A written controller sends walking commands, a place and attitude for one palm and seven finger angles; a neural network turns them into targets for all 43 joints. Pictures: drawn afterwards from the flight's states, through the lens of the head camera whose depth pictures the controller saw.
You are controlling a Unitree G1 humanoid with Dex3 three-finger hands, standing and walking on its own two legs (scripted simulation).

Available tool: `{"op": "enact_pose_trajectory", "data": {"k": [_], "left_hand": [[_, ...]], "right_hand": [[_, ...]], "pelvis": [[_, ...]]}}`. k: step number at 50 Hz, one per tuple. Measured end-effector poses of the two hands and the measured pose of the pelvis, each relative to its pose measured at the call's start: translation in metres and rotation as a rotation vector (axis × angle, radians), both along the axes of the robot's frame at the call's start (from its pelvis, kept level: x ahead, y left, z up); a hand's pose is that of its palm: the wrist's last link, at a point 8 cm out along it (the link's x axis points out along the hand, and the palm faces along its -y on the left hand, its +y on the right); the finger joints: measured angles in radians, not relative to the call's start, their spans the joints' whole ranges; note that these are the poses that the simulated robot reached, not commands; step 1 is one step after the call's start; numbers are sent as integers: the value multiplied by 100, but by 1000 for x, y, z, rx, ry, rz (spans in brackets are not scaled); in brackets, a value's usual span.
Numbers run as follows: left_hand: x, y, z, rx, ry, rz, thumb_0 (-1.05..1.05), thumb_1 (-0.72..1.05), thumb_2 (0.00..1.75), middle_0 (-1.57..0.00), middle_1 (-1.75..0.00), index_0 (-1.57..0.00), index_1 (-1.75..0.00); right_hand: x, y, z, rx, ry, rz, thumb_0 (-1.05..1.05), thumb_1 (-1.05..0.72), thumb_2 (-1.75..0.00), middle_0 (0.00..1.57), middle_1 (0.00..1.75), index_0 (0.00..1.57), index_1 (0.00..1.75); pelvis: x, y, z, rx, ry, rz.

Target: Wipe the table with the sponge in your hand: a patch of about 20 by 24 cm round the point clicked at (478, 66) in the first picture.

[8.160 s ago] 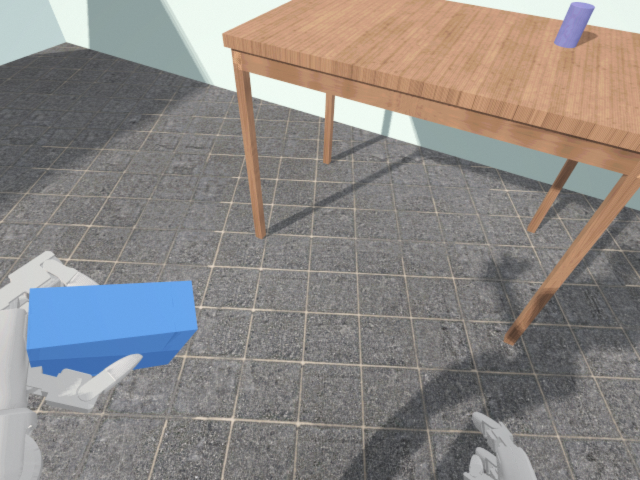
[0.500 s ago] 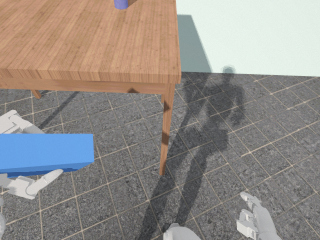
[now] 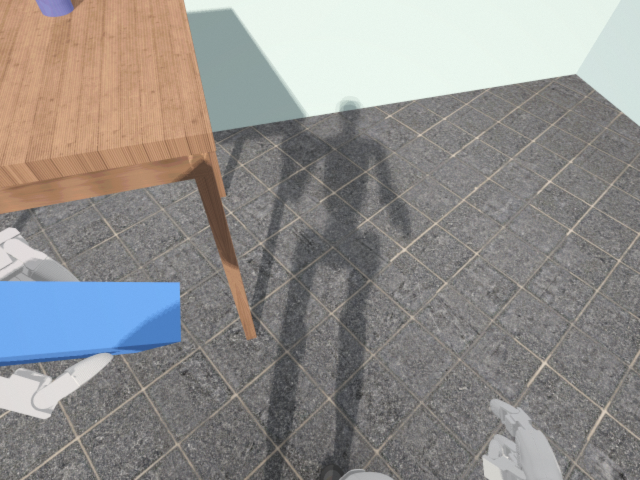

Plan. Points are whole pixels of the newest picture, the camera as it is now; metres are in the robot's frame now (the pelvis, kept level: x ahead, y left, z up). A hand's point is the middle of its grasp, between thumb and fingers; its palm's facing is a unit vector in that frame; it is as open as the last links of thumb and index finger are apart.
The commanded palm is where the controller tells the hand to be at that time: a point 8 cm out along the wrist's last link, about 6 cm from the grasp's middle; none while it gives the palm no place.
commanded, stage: turn to face it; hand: left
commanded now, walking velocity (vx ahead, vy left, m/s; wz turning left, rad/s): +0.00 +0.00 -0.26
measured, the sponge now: (106, 324) +0.23 +0.20 +0.15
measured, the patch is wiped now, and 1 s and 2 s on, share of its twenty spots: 0.00 0.00 0.00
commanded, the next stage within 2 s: take the last steps up to it in 0.02 s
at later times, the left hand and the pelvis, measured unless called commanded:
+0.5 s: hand (69, 331) +0.22 +0.21 +0.17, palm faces +0.29 -0.81 -0.51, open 9.3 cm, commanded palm +0.16 +0.26 +0.18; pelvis -0.01 -0.01 +0.01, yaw -3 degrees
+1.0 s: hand (48, 273) +0.27 +0.25 +0.17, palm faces +0.36 -0.79 -0.49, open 9.3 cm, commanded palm +0.21 +0.30 +0.18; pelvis +0.05 +0.02 +0.00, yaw +0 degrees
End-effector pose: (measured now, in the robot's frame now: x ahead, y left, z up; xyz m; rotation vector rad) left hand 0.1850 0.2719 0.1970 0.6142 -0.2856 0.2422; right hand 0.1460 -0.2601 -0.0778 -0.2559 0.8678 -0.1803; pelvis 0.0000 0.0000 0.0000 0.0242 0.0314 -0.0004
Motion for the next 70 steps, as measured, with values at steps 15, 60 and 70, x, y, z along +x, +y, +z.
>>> {"op": "enact_pose_trajectory", "data": {"k": [15,60,70], "left_hand": [[1,-30,-22,-106,-17,16,-1,-44,103,-83,-135,-83,-135],[84,65,-12,-23,-53,40,-1,-44,102,-83,-135,-83,-134],[112,62,-2,-7,-32,21,-1,-44,102,-83,-135,-83,-134]], "right_hand": [[-20,17,-19,110,-93,-15,1,-90,-90,20,30,20,30],[92,71,-14,-4,-52,-18,1,-90,-90,20,30,20,30],[118,122,-23,153,-112,10,1,-90,-90,20,30,20,30]], "pelvis": [[-14,-18,-9,-43,-39,-60],[84,68,-10,19,-18,-11],[112,71,-9,6,-17,-19]]}}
